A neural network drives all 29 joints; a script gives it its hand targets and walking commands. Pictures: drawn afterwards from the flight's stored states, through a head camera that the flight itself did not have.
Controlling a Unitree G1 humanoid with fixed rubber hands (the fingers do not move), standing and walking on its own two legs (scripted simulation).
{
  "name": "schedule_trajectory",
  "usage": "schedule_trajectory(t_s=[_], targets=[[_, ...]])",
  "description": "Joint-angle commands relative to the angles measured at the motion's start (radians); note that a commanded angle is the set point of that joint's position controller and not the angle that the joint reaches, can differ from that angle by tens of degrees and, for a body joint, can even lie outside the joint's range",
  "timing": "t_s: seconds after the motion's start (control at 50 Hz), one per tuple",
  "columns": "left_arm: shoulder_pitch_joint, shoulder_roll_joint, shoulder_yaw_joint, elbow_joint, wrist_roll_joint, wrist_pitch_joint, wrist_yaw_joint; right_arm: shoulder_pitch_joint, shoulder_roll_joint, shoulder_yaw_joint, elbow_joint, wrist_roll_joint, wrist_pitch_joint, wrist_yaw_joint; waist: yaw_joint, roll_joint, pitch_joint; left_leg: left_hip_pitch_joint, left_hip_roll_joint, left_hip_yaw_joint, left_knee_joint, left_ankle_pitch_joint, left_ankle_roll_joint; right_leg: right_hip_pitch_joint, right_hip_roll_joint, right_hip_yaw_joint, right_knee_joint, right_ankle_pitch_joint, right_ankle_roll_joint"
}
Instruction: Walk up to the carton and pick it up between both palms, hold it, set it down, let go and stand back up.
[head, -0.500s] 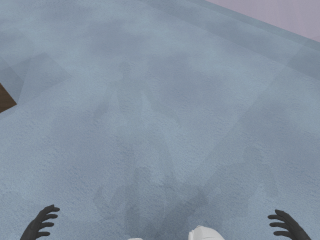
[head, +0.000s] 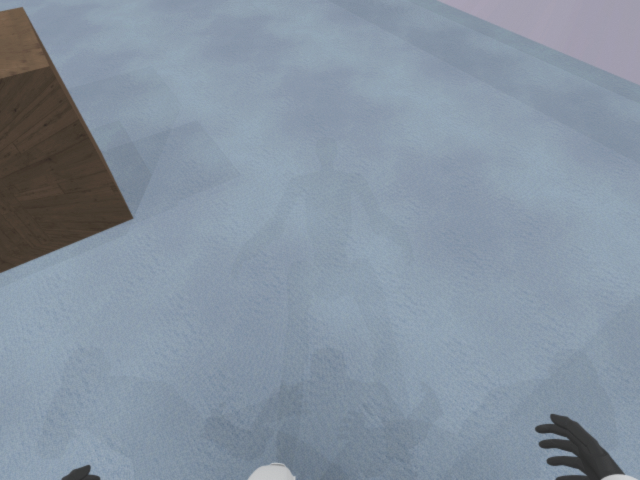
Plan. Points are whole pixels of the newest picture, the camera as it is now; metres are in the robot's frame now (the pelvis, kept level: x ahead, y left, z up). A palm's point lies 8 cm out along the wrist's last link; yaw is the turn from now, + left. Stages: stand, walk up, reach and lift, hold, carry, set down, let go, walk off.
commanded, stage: walk up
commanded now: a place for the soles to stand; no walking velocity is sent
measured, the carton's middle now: out of the picture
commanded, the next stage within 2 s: none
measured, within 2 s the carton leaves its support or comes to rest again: neither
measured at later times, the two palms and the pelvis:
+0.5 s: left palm out of the picture +0.19 +0.42 -0.04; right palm (459, 305) +0.37 -0.20 -0.06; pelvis +0.19 +0.08 +0.02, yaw +9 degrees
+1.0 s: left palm out of the picture +0.35 +0.55 -0.05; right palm (345, 207) +0.60 -0.04 -0.07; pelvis +0.37 +0.21 +0.00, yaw +17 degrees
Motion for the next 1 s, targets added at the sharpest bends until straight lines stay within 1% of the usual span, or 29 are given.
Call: schedule_trajectory(t_s=[0.0,0.06,0.16,0.18,0.22,0.24,0.26,0.28,0.3,0.32,0.38,0.44,0.48,0.56,0.58,0.6,0.62,0.64,0.66,0.68,0.74,0.82,0.86,0.88,0.9,0.92,0.94,0.96,0.98], targets=[[-0.080,0.203,0.131,-0.155,0.009,-0.059,-0.012,0.089,-0.362,-0.123,-0.081,0.036,-0.015,-0.058,-0.097,0.183,-0.121,0.485,0.174,-0.613,-0.426,0.153,0.324,-0.572,0.168,0.152,0.381,-0.125,-0.051],[-0.054,0.152,0.106,-0.094,0.020,-0.089,-0.005,0.025,-0.269,-0.090,-0.100,0.024,-0.011,-0.074,-0.061,0.196,-0.131,0.362,0.094,-0.405,-0.380,0.360,0.293,-0.470,0.153,0.150,0.149,-0.033,-0.042],[0.002,0.142,0.115,-0.043,0.023,-0.078,0.005,-0.125,-0.210,-0.059,-0.176,0.009,0.002,-0.046,-0.018,0.172,-0.082,0.045,0.093,-0.315,-0.404,0.059,0.265,-0.193,0.205,0.093,-0.118,0.195,-0.041],[0.027,0.124,0.117,-0.033,0.025,-0.076,0.009,-0.153,-0.201,-0.057,-0.183,0.008,-0.001,-0.043,0.005,0.170,-0.070,-0.015,0.073,-0.276,-0.382,0.010,0.233,-0.093,0.215,0.080,-0.203,0.283,-0.042],[0.136,0.142,0.134,0.003,0.027,-0.072,0.021,-0.167,-0.159,-0.039,-0.176,0.008,-0.009,-0.036,0.088,0.065,-0.084,-0.203,0.016,-0.169,-0.261,-0.144,0.166,0.228,0.201,0.065,-0.330,0.356,-0.046],[0.218,0.205,0.150,0.009,0.036,-0.069,0.029,-0.151,-0.119,-0.025,-0.177,0.007,-0.016,-0.035,0.137,-0.087,-0.118,-0.293,-0.057,-0.094,-0.086,-0.215,0.129,0.345,0.067,0.220,-0.448,0.169,-0.074],[0.279,0.262,0.169,-0.001,0.070,-0.069,0.043,-0.124,-0.056,-0.013,-0.198,-0.003,-0.028,-0.042,0.160,-0.223,-0.158,-0.359,-0.115,-0.054,0.199,-0.297,0.081,0.391,-0.260,0.563,-0.564,-0.084,-0.141],[0.157,0.309,0.185,-0.051,0.084,-0.073,0.060,-0.118,-0.129,-0.044,-0.200,-0.010,-0.018,-0.049,0.113,-0.151,-0.067,-0.415,-0.058,-0.093,0.376,-0.251,0.052,0.221,-0.406,0.720,-0.702,-0.298,-0.198],[0.082,0.283,0.176,-0.066,0.069,-0.079,0.058,-0.104,-0.195,-0.068,-0.183,-0.021,-0.003,-0.045,0.066,-0.063,-0.019,-0.398,0.009,-0.096,0.434,-0.147,0.029,0.166,-0.402,0.621,-0.706,-0.267,-0.248],[0.063,0.249,0.165,-0.075,0.065,-0.089,0.051,-0.076,-0.214,-0.075,-0.173,-0.018,-0.001,-0.034,0.038,-0.018,-0.037,-0.364,0.037,-0.081,0.450,-0.082,0.015,0.177,-0.316,0.480,-0.669,-0.138,-0.229],[0.061,0.208,0.147,-0.069,0.060,-0.095,0.044,-0.059,-0.180,-0.058,-0.135,-0.004,0.001,-0.004,0.021,-0.114,-0.033,-0.296,0.073,0.021,0.362,0.000,-0.006,0.121,-0.178,0.137,-0.613,0.174,-0.182],[0.077,0.207,0.155,-0.080,0.058,-0.089,0.042,-0.122,-0.150,-0.043,-0.157,0.007,0.002,0.017,0.042,-0.140,-0.005,-0.269,0.088,0.074,0.221,0.038,-0.004,0.116,-0.168,0.042,-0.602,0.270,-0.197],[0.043,0.224,0.162,-0.103,0.058,-0.083,0.046,-0.155,-0.141,-0.036,-0.154,0.019,-0.003,0.030,0.038,-0.161,0.009,-0.199,0.119,0.089,0.098,0.043,-0.004,0.092,-0.184,-0.011,-0.596,0.206,-0.185],[-0.060,0.271,0.164,-0.115,0.058,-0.060,0.036,-0.020,-0.157,-0.051,-0.105,0.038,-0.012,0.021,-0.064,-0.207,-0.022,0.089,0.062,0.173,-0.044,0.062,0.024,-0.039,-0.178,-0.077,-0.424,0.120,-0.128],[-0.064,0.253,0.156,-0.106,0.056,-0.052,0.029,0.066,-0.183,-0.063,-0.073,0.040,-0.018,0.009,-0.107,-0.139,-0.034,0.194,0.038,0.157,-0.103,0.072,0.033,-0.089,-0.135,-0.115,-0.268,0.027,-0.108],[-0.044,0.202,0.135,-0.101,0.053,-0.044,0.023,0.137,-0.242,-0.086,-0.031,0.034,-0.026,-0.007,-0.134,0.032,-0.066,0.287,-0.047,0.094,-0.174,-0.046,0.063,-0.135,-0.052,-0.141,0.016,0.081,-0.092],[-0.054,0.128,0.100,-0.128,0.040,-0.043,0.002,0.206,-0.330,-0.119,-0.012,0.033,-0.031,-0.034,-0.171,0.223,-0.052,0.330,0.019,-0.189,-0.272,-0.098,0.132,-0.308,0.044,-0.111,0.299,0.059,-0.071],[-0.082,0.105,0.099,-0.213,0.009,-0.055,-0.009,0.160,-0.398,-0.129,-0.046,0.034,-0.034,-0.047,-0.153,0.424,-0.108,0.395,0.142,-0.659,-0.500,-0.035,0.221,-0.567,0.203,0.012,0.435,-0.191,-0.030],[-0.068,0.144,0.110,-0.210,0.006,-0.068,-0.005,0.115,-0.379,-0.130,-0.070,0.039,-0.023,-0.063,-0.113,0.340,-0.159,0.456,0.187,-0.724,-0.474,0.128,0.294,-0.591,0.175,0.135,0.456,-0.159,-0.052],[-0.062,0.166,0.113,-0.170,0.001,-0.073,-0.004,0.119,-0.343,-0.118,-0.075,0.036,-0.015,-0.078,-0.106,0.227,-0.161,0.477,0.159,-0.571,-0.365,0.285,0.318,-0.589,0.141,0.164,0.417,-0.116,-0.058],[-0.006,0.148,0.101,-0.114,0.012,-0.091,0.003,0.040,-0.251,-0.088,-0.103,0.022,-0.014,-0.084,-0.058,0.189,-0.175,0.367,0.095,-0.359,-0.293,0.493,0.300,-0.460,0.123,0.135,0.181,-0.066,-0.043],[0.024,0.137,0.113,-0.094,0.010,-0.078,0.014,-0.098,-0.197,-0.065,-0.171,0.012,-0.002,-0.058,-0.027,0.166,-0.093,0.038,0.092,-0.328,-0.340,0.179,0.285,-0.232,0.173,0.087,-0.021,0.096,-0.044],[0.091,0.116,0.122,-0.059,0.014,-0.075,0.020,-0.159,-0.186,-0.057,-0.184,0.017,0.001,-0.050,0.031,0.118,-0.073,-0.123,0.044,-0.224,-0.267,0.015,0.212,0.016,0.209,0.040,-0.210,0.294,-0.050],[0.169,0.129,0.135,-0.041,0.016,-0.073,0.030,-0.176,-0.164,-0.047,-0.186,0.016,-0.003,-0.046,0.089,0.082,-0.077,-0.233,0.017,-0.169,-0.205,-0.090,0.168,0.195,0.201,0.036,-0.269,0.345,-0.053],[0.270,0.185,0.157,-0.028,0.029,-0.069,0.040,-0.174,-0.128,-0.035,-0.193,0.009,-0.011,-0.042,0.153,-0.046,-0.111,-0.326,-0.059,-0.089,-0.032,-0.155,0.127,0.328,0.090,0.150,-0.367,0.189,-0.071],[0.334,0.252,0.174,-0.032,0.061,-0.069,0.056,-0.147,-0.059,-0.020,-0.215,0.005,-0.025,-0.047,0.176,-0.234,-0.142,-0.407,-0.143,-0.055,0.239,-0.282,0.065,0.366,-0.241,0.540,-0.546,-0.088,-0.152],[0.226,0.300,0.190,-0.086,0.072,-0.068,0.070,-0.146,-0.120,-0.045,-0.225,-0.008,-0.014,-0.055,0.136,-0.134,-0.046,-0.443,-0.078,-0.113,0.389,-0.286,0.043,0.187,-0.407,0.731,-0.677,-0.324,-0.245],[0.132,0.293,0.188,-0.112,0.059,-0.074,0.069,-0.129,-0.197,-0.074,-0.212,-0.005,0.003,-0.047,0.079,-0.075,-0.007,-0.434,-0.015,-0.113,0.462,-0.189,0.024,0.145,-0.426,0.677,-0.682,-0.329,-0.309],[0.091,0.266,0.182,-0.129,0.061,-0.084,0.062,-0.093,-0.223,-0.085,-0.195,-0.007,0.008,-0.038,0.039,-0.037,-0.014,-0.391,0.023,-0.100,0.469,-0.121,0.001,0.149,-0.363,0.546,-0.646,-0.210,-0.286]])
